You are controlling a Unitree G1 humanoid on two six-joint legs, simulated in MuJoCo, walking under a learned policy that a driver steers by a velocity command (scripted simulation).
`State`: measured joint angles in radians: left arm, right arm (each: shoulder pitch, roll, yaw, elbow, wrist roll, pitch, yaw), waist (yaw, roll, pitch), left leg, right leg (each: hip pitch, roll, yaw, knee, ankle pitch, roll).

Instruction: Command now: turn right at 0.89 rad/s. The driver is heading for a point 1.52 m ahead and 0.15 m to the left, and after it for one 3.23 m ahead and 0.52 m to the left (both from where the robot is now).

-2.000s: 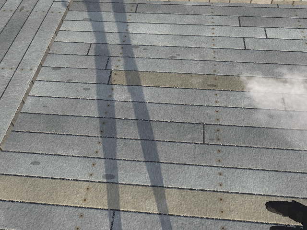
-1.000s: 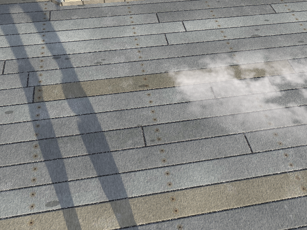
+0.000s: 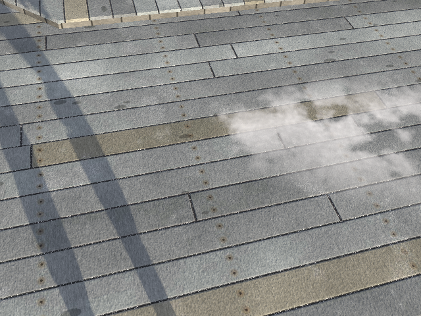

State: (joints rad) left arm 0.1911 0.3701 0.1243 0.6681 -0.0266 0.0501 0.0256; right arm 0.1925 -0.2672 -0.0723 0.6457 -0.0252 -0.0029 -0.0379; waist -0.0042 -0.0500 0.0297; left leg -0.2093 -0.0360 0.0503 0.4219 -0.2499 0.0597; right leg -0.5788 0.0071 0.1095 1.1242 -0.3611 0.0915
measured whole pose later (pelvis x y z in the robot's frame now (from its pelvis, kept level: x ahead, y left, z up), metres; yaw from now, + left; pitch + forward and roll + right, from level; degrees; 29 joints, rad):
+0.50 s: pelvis +0.09 -0.07 +0.00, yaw -7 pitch +2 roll -1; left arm 0.28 0.25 0.06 0.69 0.00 -0.08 -0.01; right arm 0.35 -0.32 -0.07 0.77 0.06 -0.04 0.03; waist -0.01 0.05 0.00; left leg -0.55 0.07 -0.03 1.18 -0.29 0.04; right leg -0.08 0.00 -0.13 0.40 -0.35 -0.01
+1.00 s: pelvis +0.44 -0.04 -0.01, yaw +19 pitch -1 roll +0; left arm 0.10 0.25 0.01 0.58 0.00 -0.15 0.00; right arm 0.44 -0.28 -0.06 0.73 0.02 -0.06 0.03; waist -0.05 -0.02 0.06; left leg -0.20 -0.20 -0.06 0.48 -0.24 0.18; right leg -0.58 -0.08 0.18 1.21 -0.29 0.00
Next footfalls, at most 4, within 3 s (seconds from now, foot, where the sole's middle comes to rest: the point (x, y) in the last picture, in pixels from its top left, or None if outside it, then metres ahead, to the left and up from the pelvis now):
0.36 right None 0.03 -0.17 -0.78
0.80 left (206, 315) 0.47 0.00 -0.78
1.26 right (213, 194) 0.91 -0.02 -0.78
1.68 left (127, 137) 1.18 0.33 -0.78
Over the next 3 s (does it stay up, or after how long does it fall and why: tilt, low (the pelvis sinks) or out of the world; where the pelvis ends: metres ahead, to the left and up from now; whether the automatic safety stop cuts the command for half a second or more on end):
stays up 2.10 0.14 0.00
